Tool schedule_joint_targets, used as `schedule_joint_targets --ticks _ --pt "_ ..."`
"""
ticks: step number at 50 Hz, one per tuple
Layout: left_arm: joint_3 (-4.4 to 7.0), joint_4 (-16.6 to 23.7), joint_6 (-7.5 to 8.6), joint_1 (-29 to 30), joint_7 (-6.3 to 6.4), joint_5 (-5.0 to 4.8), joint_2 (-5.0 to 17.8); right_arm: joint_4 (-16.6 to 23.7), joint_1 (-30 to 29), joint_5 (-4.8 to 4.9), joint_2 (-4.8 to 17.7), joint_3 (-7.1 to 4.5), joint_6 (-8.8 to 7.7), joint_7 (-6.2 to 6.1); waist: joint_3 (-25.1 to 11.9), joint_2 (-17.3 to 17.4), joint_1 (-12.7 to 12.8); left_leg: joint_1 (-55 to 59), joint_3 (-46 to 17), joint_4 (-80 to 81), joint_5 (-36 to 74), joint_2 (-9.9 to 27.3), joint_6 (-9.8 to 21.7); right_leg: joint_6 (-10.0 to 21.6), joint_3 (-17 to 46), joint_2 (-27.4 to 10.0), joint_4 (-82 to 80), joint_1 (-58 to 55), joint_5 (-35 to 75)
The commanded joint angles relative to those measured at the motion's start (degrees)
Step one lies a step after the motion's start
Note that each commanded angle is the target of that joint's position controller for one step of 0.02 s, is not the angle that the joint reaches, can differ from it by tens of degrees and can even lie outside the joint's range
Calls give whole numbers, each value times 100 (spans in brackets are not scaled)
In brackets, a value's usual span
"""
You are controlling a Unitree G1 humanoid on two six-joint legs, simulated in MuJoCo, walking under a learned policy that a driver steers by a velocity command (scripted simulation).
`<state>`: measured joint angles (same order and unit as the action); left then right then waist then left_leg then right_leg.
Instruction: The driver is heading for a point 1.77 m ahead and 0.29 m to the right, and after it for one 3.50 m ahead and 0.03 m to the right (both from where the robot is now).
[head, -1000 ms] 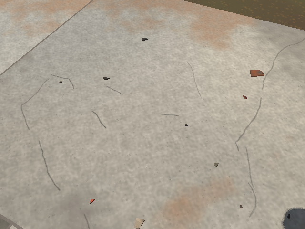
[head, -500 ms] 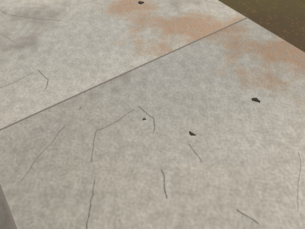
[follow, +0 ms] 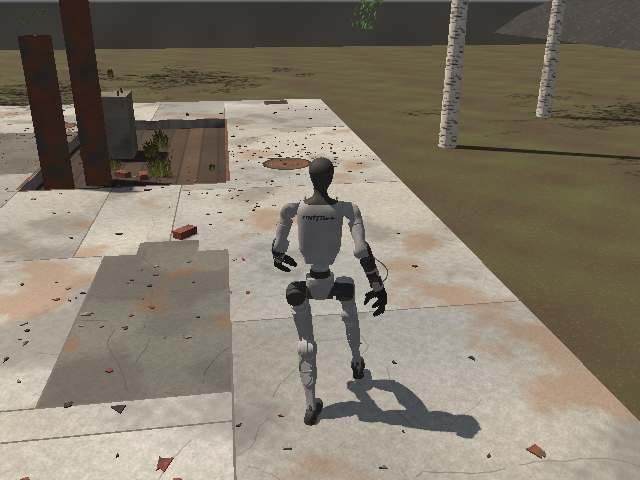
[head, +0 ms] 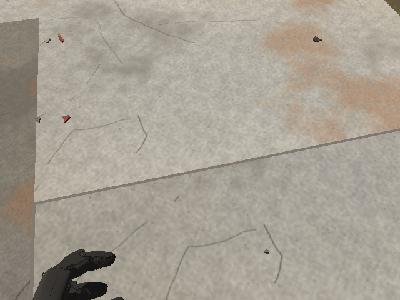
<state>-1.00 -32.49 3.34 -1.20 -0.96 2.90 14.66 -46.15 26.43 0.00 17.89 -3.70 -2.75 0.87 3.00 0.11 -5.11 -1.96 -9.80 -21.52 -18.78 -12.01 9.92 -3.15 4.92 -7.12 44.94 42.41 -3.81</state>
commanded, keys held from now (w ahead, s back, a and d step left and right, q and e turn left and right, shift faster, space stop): q+shift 0.06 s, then shift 0.06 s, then e+shift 0.86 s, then q+shift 0.02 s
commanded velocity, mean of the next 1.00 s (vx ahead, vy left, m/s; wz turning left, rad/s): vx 0.17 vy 0.00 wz -0.35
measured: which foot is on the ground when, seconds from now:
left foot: down 0.00-0.10, up 0.12-0.46, down 0.48-0.92, up 0.94-1.00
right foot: up 0.00-0.08, down 0.10-0.48, up 0.50-0.88, down 0.90-1.00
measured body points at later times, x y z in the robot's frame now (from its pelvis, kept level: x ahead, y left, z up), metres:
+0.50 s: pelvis +0.22 -0.04 -0.01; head +0.25 -0.02 +0.44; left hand +0.28 +0.26 -0.12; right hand +0.47 -0.26 -0.06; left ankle +0.28 +0.07 -0.74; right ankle +0.30 -0.16 -0.73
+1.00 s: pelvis +0.23 -0.08 +0.00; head +0.27 -0.13 +0.44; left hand +0.51 +0.10 -0.07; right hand +0.25 -0.42 -0.11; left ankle +0.28 +0.07 -0.67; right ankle +0.21 -0.18 -0.73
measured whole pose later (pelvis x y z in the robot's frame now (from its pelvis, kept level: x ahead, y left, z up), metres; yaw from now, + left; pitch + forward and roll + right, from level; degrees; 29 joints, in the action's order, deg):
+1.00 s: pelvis +0.23 -0.08 +0.00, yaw -25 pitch +3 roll +2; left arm 4.6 -32.6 -2.2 -10.3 -0.6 0.3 18.1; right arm -40.2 7.0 -0.4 18.8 -6.0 0.4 -1.5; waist 2.8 1.5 -0.8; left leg -28.8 2.2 -60.3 -28.7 5.0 -3.6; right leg 2.4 0.1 0.3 35.7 21.7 -17.1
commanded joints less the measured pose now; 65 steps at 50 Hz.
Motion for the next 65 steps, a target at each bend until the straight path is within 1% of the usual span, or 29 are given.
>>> schedule_joint_targets --ticks 1,2,3,4,5,6,7,8,10,12,16,23,24,25,26,28,30,38,44,45,46,47,48,50,51,56,58,61,65 --pt "80 313 72 125 24 -95 390 348 -237 76 1014 -297 -47 -19 -148 119 126 -1485 -933 -72 4557 867 72 158 -670 876 -946 -2216 999" --pt "122 297 92 -9 69 -85 525 340 -206 67 1030 -308 -19 -56 -296 203 174 -1245 -1109 -437 4677 823 -111 194 -533 1016 -1287 -2532 914" --pt "358 585 352 435 163 -355 769 423 -174 507 502 -194 -1 -195 -505 -166 221 -1243 -1746 -880 3701 842 -329 134 -53 1167 -1964 -3071 877" --pt "484 466 443 -170 228 -445 1017 456 -490 408 794 -207 13 -232 -893 -34 753 -955 -1560 -1525 3840 850 -468 161 -258 1063 -2234 -3595 1458" --pt "564 171 479 -1407 261 -358 1153 613 -817 230 682 -178 30 -241 -1663 385 1296 -1153 -1206 -2913 3416 697 -729 413 -43 502 -1824 -4845 2016" --pt "529 1 452 -2214 263 -225 1352 814 -566 -95 -153 70 70 -244 -2430 -607 1180 -2265 -500 -4823 -1670 175 -1018 819 1151 -1017 -844 -6357 4908" --pt "566 -162 418 -2417 137 -70 1491 859 719 167 126 86 8 -163 -3612 -2204 680 -3383 -618 -6680 -2354 36 -1220 2158 3964 -2465 -1231 -7406 4245" --pt "607 104 340 -1819 131 -82 1268 658 644 211 580 39 125 -158 -3474 -1438 834 -3503 -566 -7051 -1594 586 -1380 2159 4062 -2042 -1725 -6837 2131" --pt "364 19 217 -1061 102 -141 607 805 -474 141 536 44 255 -178 -1667 -273 687 -3556 77 -6540 -1026 935 -1456 1765 2366 -1092 -2154 -4870 1928" --pt "361 -143 215 -829 40 -234 715 1030 -863 -9 373 91 237 -159 -798 -217 390 -3225 270 -5423 -976 1230 -1350 1699 1687 -596 -2407 -3480 2788" --pt "605 -301 75 -726 58 -293 1205 1116 -1210 -54 -13 279 118 -246 -1136 -529 321 -2019 676 -2839 -499 1064 -1414 1762 1068 -185 -2467 -2735 4024" --pt "710 -142 -310 -708 244 -499 1156 1287 -1698 -17 432 78 303 -190 -906 -712 140 -600 467 -767 1023 960 -1007 1085 1817 212 -2382 -1587 -801" --pt "651 -154 -328 -896 238 -472 909 1296 -1496 -67 657 -13 305 -231 -884 -393 116 -94 47 -221 835 1611 -716 784 1620 509 -1795 -1118 -1856" --pt "547 -109 -340 -1235 214 -439 450 1369 -1492 -199 1014 -89 350 -290 -1092 889 319 338 -1299 230 816 3092 -124 459 615 1205 -157 -399 -3151" --pt "636 54 -294 -1329 225 -438 794 1353 -1649 -393 1000 -115 319 -233 -1000 1568 462 -481 -2261 726 662 3773 505 280 117 1091 1108 -100 -3095" --pt "845 -241 -420 -1713 283 -466 1323 1519 -2475 -245 373 29 210 -251 -519 969 783 -1015 -1158 751 402 3013 258 21 47 700 2174 -201 -2303" --pt "869 -396 -583 -1977 336 -386 1190 1553 -2776 -121 217 65 170 -289 -480 746 865 -1106 -266 605 1202 2670 103 -238 -115 576 2971 -218 -1810" --pt "580 286 -587 -883 46 -399 533 1147 -2066 -124 667 -202 302 -390 -801 706 342 -396 907 354 2204 2968 339 -327 -577 140 1053 -736 -1455" --pt "747 283 -747 -1126 -65 -430 779 961 -2103 161 841 -387 215 -207 -885 841 625 -563 1537 -466 2212 3187 -270 321 -1095 478 -1080 -2265 -1115" --pt "834 171 -757 -1412 -4 -412 906 831 -1852 178 669 -370 207 -175 -922 551 710 -945 1817 -1058 1777 2954 -618 534 -991 655 -1611 -2944 -608" --pt "1034 103 -729 -1838 95 -414 1489 817 -1669 47 425 -322 210 -139 -868 -651 783 -2231 2285 -2547 426 2402 -1127 955 224 5 -2113 -4044 1360" --pt "1153 288 -644 -1729 138 -269 2296 1347 -2055 -182 151 -192 191 -156 -919 -2399 609 -4341 1948 -4140 -1999 1478 -1600 2157 2689 -1379 -2175 -4695 2665" --pt "1077 372 -473 -1752 56 -123 1902 1402 -2657 -174 483 -279 164 -211 -1410 -1395 1127 -4508 807 -4964 -1949 1382 -1503 2453 2696 -1445 -2405 -4544 2135" --pt "919 331 -348 -1145 107 -259 1504 1199 -2448 1 542 -315 192 -320 -1033 -644 668 -4485 593 -4900 -846 1531 -1273 1810 1646 -914 -2377 -4081 1414" --pt "787 394 -385 -761 164 -381 1148 1037 -2189 -43 613 -327 241 -362 -1032 -609 520 -4285 615 -4724 -494 1609 -1311 1613 1270 -789 -2289 -3868 1557" --pt "412 135 -291 -473 224 -159 403 626 -1599 33 133 -112 330 -228 -1215 -564 361 -2745 790 -3525 460 1703 -1452 1406 100 -350 -2357 -3292 1732" --pt "430 -9 -274 -495 218 -78 508 680 -1757 64 91 -47 354 -162 -982 -760 527 -2286 830 -2773 479 1721 -1427 1459 10 -426 -2499 -3089 1157" --pt "626 -144 -360 -590 227 -105 1078 947 -1962 142 614 -177 402 -134 -475 -858 746 -2632 978 -2764 -167 1603 -1358 1743 378 -859 -2656 -3160 500" --pt "659 -235 -429 -577 273 -200 971 1086 -1833 145 442 -169 452 -105 -354 -624 742 -3099 964 -2970 -724 1728 -1313 1868 538 -1261 -2505 -3697 1207"
Next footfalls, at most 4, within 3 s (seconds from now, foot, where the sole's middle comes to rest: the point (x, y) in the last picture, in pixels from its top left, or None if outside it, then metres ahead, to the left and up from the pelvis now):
0.10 right None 0.33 -0.15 -0.77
0.48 left None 0.33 0.07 -0.77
0.90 right None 0.24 -0.20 -0.77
1.46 left None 0.32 0.02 -0.77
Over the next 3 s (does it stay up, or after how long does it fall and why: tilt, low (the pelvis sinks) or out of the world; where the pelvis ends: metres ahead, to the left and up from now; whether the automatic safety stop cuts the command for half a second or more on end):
stays up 0.89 -0.32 -0.02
